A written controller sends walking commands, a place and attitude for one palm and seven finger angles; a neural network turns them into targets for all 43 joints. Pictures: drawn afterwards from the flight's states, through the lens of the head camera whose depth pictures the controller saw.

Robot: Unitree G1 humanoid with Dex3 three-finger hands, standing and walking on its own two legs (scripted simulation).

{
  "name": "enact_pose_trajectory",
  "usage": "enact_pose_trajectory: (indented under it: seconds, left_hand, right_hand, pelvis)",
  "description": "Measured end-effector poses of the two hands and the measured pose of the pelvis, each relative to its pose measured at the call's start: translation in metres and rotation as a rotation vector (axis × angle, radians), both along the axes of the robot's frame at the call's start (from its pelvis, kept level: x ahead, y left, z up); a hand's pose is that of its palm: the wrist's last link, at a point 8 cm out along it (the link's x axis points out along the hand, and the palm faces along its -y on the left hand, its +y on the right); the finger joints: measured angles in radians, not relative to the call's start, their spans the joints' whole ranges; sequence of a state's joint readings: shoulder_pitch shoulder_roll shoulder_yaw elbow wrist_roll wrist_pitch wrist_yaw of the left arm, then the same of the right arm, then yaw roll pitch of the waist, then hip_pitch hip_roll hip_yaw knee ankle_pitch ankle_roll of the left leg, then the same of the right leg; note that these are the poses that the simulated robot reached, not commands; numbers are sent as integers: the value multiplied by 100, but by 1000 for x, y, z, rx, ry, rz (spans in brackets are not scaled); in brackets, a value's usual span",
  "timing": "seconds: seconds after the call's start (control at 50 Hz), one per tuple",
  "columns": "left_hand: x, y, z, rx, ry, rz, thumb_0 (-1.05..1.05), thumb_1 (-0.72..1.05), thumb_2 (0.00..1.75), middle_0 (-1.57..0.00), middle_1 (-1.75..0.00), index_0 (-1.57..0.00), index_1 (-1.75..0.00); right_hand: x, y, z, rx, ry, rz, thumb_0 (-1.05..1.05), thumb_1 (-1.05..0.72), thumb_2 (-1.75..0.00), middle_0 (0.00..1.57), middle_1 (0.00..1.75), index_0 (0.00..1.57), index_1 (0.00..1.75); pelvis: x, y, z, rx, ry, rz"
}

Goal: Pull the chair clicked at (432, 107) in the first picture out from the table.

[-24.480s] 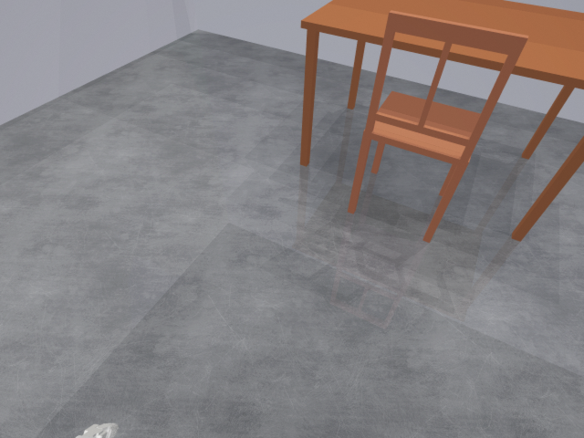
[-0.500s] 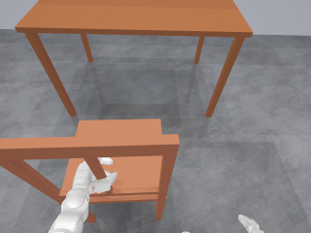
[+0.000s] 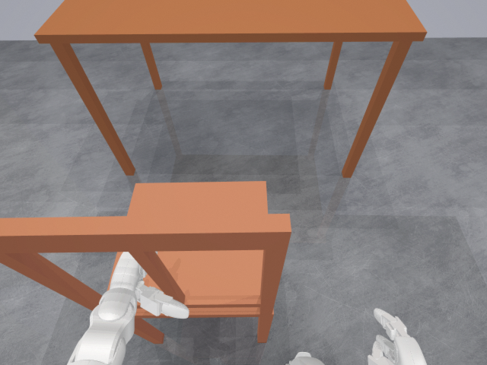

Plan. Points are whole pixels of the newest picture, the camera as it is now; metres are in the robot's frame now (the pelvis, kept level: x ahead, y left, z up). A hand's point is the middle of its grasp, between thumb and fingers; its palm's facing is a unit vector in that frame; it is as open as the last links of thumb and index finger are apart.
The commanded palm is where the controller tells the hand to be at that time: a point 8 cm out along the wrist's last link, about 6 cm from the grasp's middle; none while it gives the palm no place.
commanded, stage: open the thumb and straighten the fingers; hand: left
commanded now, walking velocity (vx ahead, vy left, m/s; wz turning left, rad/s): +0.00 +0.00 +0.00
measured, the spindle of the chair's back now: (163, 278) +0.27 +0.15 -0.04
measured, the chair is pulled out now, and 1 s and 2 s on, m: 0.54 0.54 0.54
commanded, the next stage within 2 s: draw the fingers out of the gap in 0.04 s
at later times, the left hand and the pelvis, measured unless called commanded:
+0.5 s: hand (150, 317) +0.21 +0.16 -0.05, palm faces -0.02 -0.98 -0.17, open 17.5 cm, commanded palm +0.19 +0.21 -0.02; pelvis +0.01 +0.01 -0.01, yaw +1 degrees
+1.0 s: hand out of the picture +0.14 +0.17 -0.05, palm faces +0.01 -0.99 -0.17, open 17.5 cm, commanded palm +0.11 +0.22 -0.02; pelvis -0.01 +0.02 -0.03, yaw +2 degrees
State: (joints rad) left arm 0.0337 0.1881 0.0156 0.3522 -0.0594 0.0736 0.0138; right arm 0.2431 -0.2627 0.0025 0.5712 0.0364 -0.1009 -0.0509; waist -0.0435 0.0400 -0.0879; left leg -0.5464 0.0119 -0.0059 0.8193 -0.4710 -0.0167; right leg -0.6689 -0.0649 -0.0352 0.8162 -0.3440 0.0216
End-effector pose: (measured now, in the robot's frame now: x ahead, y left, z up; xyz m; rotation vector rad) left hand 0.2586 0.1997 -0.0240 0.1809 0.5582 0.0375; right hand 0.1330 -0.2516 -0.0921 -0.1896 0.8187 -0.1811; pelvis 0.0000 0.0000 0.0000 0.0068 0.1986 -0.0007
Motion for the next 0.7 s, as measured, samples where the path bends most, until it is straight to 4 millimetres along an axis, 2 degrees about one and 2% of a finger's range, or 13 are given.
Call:
enact_pose_trajectory:
  seconds: [0.12,0.26,0.4,0.56,0.7]
  left_hand:
    - [-4,3,-1,-9,18,-2,-1,-54,20,-4,-9,-4,-9]
    - [-16,11,-8,-7,47,7,-2,-54,20,-2,-2,-1,-2]
    - [-42,15,-3,1,42,5,-2,-54,20,-1,0,-1,0]
    - [-75,15,-7,-7,70,13,-2,-54,20,-1,0,-1,0]
    - [-97,16,0,-7,46,21,-2,-54,20,-1,0,-1,0]
  right_hand:
    - [8,-2,1,-16,-10,11,2,-90,-89,20,30,20,30]
    - [11,-3,3,-35,-21,9,2,-90,-89,20,30,20,30]
    - [15,4,5,-31,-54,10,2,-90,-89,20,30,20,30]
    - [25,17,7,-28,-110,31,2,-90,-89,20,30,20,30]
    - [34,28,10,-21,-162,43,2,-90,-89,20,30,20,30]
  pelvis:
    - [4,0,-2,-6,9,11]
    - [5,1,-5,-9,16,12]
    - [7,5,-7,-17,19,19]
    - [4,10,-12,-22,17,27]
    - [0,13,-16,-27,14,33]
